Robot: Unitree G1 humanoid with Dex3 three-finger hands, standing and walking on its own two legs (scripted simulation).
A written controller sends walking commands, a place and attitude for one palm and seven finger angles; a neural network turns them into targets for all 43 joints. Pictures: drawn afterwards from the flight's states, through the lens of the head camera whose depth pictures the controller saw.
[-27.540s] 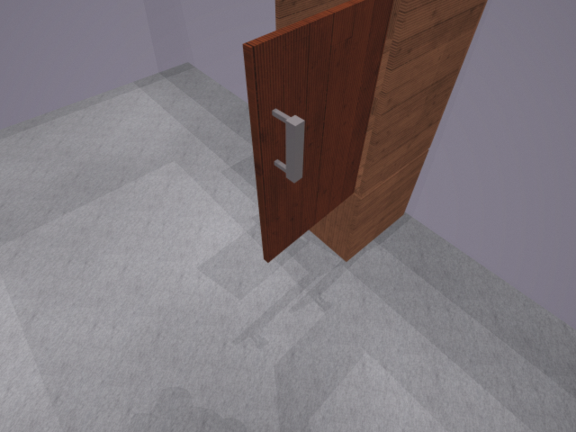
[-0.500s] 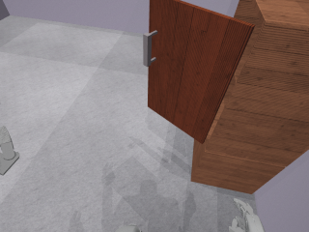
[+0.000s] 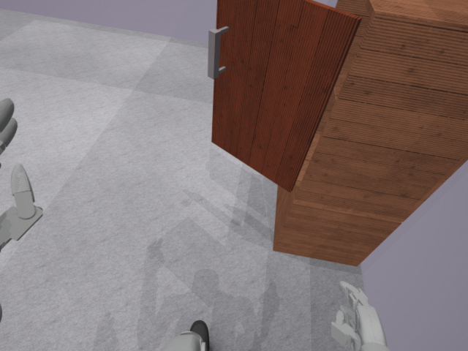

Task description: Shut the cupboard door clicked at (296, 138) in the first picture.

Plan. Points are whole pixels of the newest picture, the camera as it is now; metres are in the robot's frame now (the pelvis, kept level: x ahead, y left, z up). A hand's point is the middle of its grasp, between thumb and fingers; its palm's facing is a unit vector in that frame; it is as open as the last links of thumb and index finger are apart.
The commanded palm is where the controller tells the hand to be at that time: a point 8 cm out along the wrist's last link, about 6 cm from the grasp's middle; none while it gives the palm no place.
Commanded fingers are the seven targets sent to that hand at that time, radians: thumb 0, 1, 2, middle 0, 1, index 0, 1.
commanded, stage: step back with the hand held close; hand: left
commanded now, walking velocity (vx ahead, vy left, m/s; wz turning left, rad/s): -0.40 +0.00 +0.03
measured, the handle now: (219, 52) +0.87 +0.13 +0.08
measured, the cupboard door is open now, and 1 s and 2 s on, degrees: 60 60 60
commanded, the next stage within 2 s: stop stepping back and stand still in 0.02 s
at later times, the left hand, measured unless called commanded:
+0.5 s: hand out of the picture +0.10 +0.28 +0.20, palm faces +0.40 -0.83 -0.38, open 7.4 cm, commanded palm +0.04 +0.33 +0.20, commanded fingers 0.00 0.90 0.90 -0.20 -0.30 -0.20 -0.30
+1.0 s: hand out of the picture +0.10 +0.31 +0.19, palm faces +0.45 -0.80 -0.40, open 7.4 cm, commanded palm +0.04 +0.34 +0.20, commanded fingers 0.00 0.90 0.90 -0.20 -0.30 -0.20 -0.30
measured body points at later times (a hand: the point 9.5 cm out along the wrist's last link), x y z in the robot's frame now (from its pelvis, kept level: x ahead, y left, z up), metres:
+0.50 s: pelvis -0.11 +0.03 +0.02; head -0.11 +0.06 +0.47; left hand +0.07 +0.32 +0.22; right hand +0.03 -0.19 -0.05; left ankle -0.04 +0.13 -0.72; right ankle -0.13 -0.08 -0.69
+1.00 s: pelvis -0.10 +0.05 +0.02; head -0.10 +0.07 +0.46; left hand +0.07 +0.35 +0.21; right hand +0.03 -0.23 -0.06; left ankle -0.07 +0.16 -0.72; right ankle -0.13 -0.05 -0.72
